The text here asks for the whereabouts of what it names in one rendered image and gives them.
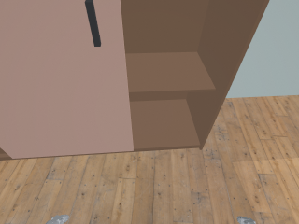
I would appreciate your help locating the handle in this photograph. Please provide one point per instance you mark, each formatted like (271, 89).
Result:
(93, 22)

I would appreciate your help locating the robot left hand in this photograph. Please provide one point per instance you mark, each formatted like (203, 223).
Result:
(58, 219)

